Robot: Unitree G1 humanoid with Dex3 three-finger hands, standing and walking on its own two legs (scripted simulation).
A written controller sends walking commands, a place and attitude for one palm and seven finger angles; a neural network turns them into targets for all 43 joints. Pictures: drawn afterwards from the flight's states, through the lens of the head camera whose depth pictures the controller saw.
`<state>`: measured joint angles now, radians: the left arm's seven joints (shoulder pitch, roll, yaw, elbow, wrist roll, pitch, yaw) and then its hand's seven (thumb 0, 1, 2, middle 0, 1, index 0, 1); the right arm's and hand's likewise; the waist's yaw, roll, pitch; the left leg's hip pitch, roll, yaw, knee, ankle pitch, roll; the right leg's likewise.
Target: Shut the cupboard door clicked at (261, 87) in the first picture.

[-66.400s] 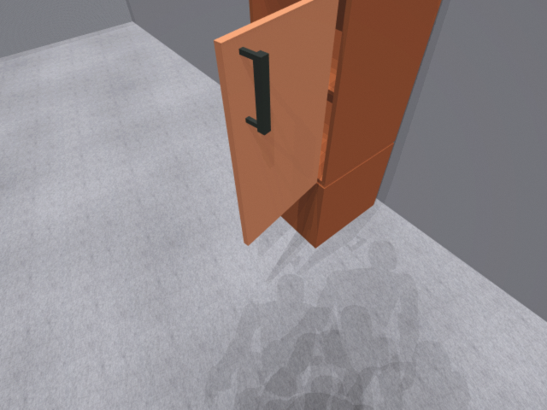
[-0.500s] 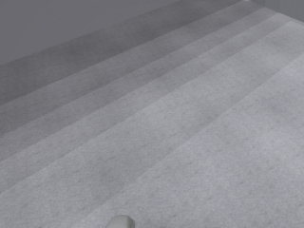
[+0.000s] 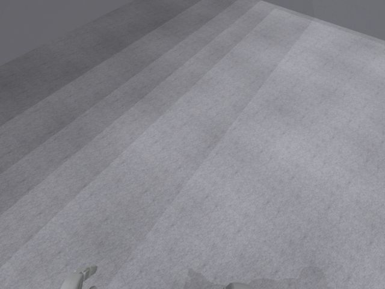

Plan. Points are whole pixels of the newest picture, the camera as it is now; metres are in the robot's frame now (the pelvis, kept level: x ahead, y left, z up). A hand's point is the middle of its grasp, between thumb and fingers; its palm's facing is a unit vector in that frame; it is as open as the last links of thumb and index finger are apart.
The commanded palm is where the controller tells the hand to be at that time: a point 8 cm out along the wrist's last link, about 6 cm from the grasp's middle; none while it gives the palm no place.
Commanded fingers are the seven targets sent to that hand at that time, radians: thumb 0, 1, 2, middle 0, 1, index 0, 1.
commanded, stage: turn to face it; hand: left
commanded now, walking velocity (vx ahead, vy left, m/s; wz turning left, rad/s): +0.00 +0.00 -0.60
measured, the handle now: out of the picture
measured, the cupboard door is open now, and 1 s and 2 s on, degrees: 25 25 25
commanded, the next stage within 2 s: none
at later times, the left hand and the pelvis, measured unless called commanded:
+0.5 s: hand (122, 281) +0.15 +0.17 -0.19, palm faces -0.23 -0.95 -0.20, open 7.4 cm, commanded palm none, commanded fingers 0.00 0.90 0.90 -0.20 -0.30 -0.20 -0.30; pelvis +0.03 +0.00 -0.02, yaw -17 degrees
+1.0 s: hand (168, 240) +0.24 +0.07 -0.16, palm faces -0.55 -0.79 -0.27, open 7.4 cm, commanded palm none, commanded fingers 0.00 0.90 0.90 -0.20 -0.30 -0.20 -0.30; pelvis +0.04 -0.04 -0.01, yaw -35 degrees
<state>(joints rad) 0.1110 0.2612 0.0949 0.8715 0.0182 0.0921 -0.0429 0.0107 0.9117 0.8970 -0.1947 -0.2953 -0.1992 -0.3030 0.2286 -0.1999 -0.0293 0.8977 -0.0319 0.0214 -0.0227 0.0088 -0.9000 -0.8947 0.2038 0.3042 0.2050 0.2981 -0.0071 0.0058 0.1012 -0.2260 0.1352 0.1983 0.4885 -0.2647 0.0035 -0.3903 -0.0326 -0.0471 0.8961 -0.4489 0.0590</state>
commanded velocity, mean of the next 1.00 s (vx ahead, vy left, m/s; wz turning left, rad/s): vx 0.00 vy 0.00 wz -0.60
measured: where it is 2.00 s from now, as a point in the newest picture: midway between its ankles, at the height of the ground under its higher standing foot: outside the picture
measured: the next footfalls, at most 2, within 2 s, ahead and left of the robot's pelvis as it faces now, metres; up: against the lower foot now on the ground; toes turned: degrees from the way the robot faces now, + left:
right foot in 0.10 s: +0.01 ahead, -0.14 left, +0.00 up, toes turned -9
left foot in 0.48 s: +0.11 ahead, +0.09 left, +0.00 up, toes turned -13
